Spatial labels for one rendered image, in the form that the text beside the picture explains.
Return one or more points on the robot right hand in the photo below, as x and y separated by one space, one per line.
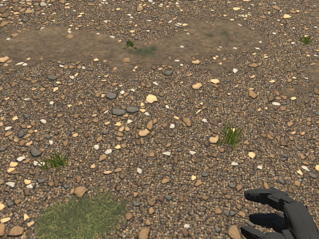
295 222

